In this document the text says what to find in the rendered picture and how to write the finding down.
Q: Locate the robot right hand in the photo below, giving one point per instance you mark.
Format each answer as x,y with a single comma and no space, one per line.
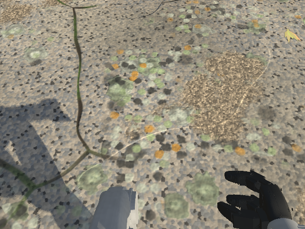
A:
254,213

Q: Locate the right robot forearm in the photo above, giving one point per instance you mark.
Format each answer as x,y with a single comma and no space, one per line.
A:
282,223

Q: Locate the robot left thigh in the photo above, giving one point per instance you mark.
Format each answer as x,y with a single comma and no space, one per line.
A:
117,209

